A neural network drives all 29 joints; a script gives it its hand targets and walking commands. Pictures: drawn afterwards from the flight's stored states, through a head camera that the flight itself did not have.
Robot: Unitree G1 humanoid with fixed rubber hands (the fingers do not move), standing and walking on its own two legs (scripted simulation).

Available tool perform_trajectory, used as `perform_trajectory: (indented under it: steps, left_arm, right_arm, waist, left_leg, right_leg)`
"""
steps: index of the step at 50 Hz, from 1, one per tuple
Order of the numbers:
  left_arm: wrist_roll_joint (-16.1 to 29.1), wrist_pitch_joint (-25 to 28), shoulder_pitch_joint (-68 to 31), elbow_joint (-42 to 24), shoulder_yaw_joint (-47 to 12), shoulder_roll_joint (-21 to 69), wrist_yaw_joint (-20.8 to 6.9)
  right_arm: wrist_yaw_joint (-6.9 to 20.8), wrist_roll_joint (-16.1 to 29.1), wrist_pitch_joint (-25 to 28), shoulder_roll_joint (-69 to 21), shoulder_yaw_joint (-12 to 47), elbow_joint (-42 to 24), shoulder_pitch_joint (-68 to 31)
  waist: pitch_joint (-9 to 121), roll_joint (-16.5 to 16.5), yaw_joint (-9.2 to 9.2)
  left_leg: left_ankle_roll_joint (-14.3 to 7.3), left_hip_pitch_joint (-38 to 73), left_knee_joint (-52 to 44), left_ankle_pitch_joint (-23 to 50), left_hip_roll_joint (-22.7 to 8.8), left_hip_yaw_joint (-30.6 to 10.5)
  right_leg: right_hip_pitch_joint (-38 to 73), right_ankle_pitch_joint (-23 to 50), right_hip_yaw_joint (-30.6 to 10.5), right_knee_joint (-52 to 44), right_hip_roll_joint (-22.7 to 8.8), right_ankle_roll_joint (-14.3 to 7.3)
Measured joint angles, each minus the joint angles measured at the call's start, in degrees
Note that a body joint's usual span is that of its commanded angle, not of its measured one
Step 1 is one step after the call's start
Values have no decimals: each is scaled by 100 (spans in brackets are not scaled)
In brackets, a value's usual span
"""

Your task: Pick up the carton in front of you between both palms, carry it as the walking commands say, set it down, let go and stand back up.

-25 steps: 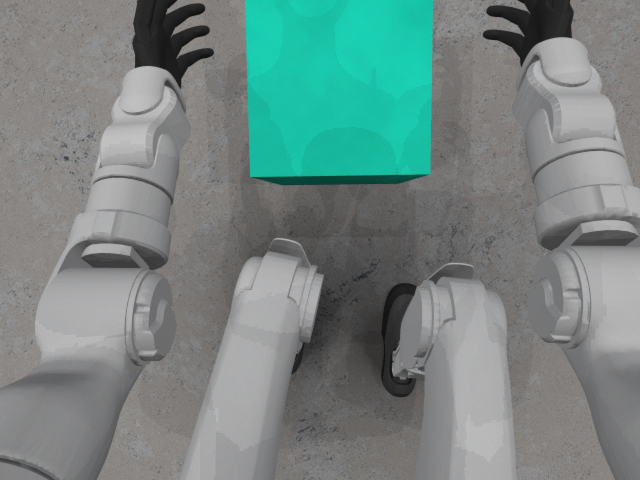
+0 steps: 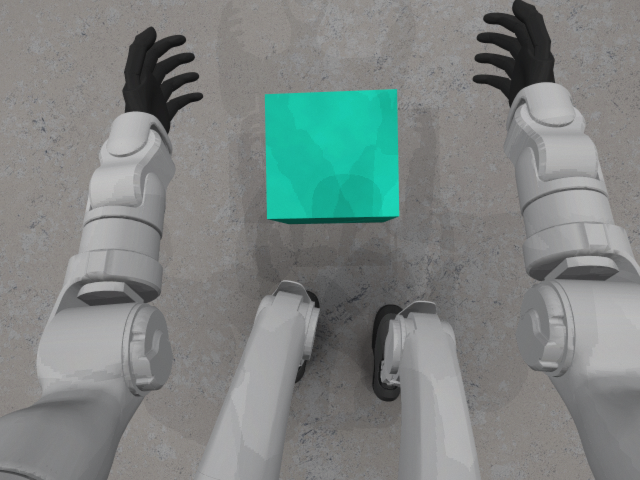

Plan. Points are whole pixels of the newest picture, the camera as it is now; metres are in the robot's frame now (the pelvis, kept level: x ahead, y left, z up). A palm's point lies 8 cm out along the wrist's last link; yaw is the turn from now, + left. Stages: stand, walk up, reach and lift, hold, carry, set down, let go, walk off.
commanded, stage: set down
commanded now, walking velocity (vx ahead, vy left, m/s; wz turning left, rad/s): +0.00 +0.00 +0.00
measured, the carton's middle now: (333, 168) +0.49 +0.07 -0.43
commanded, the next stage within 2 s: let go in 0.20 s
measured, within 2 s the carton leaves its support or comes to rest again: neither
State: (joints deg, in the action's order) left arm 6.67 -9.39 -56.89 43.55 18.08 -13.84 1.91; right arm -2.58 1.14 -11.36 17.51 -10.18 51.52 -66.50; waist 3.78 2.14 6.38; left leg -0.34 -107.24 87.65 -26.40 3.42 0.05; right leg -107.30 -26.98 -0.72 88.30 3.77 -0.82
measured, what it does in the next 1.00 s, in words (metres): rises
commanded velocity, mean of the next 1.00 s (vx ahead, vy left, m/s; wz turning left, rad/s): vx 0.00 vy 0.00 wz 0.00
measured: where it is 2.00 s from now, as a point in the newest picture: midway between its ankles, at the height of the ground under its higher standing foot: (340, 360)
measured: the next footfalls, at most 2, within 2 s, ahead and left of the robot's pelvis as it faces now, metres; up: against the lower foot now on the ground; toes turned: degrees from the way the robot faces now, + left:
none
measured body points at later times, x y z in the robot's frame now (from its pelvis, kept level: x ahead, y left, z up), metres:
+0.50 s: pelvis +0.04 +0.01 +0.13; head +0.30 +0.01 +0.51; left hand +0.42 +0.25 +0.02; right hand +0.47 -0.16 +0.01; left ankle +0.09 +0.11 -0.52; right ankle +0.08 -0.10 -0.52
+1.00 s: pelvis +0.11 +0.01 +0.22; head +0.19 -0.01 +0.66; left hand +0.29 +0.24 +0.14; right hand +0.33 -0.21 +0.12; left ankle +0.09 +0.11 -0.52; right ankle +0.08 -0.10 -0.52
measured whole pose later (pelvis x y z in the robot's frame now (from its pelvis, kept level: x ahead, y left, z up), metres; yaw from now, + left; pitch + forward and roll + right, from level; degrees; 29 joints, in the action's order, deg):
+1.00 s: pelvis +0.11 +0.01 +0.22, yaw +0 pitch +11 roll +0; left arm 2.4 0.4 10.7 25.4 1.8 -11.3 -3.9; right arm 0.1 -2.0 0.5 10.6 -4.6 29.9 5.2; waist 1.1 -1.8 2.8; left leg -1.6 -24.3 28.7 -15.2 3.3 -2.6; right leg -23.9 -15.7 -2.7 28.8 2.3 -0.9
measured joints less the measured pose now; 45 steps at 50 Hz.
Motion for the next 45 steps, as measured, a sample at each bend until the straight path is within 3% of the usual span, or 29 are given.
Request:
perform_trajectory:
  steps: [16, 21, 26, 32, 45]
  left_arm:
    - [-537, 319, 609, 127, 190, 172, -331]
    - [-827, 384, 1484, -245, -74, 206, -552]
    - [-894, 450, 2590, -668, -449, 169, -730]
    - [-716, 611, 3701, -931, -812, 100, -796]
    - [-417, 987, 6048, -1583, -1490, 292, -603]
  right_arm:
    - [12, -491, 249, -371, -316, 70, 612]
    - [-204, -707, 301, -725, -343, -577, 1660]
    - [-309, -647, 390, -949, -161, -1325, 3041]
    - [-170, -516, 609, -923, 63, -1647, 4214]
    - [157, -379, 1143, -771, 396, -1919, 6374]
  waist:
    - [200, -1, -49]
    - [148, -53, -145]
    - [1, -138, -188]
    - [-85, -246, -201]
    - [-107, -422, -258]
  left_leg:
    - [-15, 1685, -2096, 617, -35, -75]
    - [-58, 2463, -2730, 745, -51, -94]
    - [-110, 3495, -3331, 800, -55, -93]
    - [-163, 4707, -3931, 811, -31, -89]
    - [-166, 7212, -5299, 982, 4, -219]
  right_leg:
    - [1686, 638, -104, -2117, -2, 18]
    - [2483, 790, -135, -2797, -3, 42]
    - [3534, 867, -185, -3442, -15, 69]
    - [4758, 882, -236, -4062, -57, 92]
    - [7283, 1020, -205, -5425, -140, 39]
